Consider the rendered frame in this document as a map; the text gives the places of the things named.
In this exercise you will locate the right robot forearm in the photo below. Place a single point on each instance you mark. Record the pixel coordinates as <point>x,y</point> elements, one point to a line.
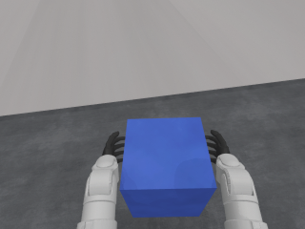
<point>238,194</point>

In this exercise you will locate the carton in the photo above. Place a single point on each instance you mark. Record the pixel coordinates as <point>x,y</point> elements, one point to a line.
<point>166,168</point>

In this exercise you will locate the robot left hand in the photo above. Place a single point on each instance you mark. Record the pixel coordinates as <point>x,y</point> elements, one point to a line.
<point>110,147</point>

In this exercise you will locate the robot right hand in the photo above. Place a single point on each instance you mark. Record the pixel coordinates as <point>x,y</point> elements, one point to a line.
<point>220,145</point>

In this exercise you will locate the left robot forearm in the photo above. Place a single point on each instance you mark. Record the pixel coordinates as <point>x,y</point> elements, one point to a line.
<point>100,195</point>

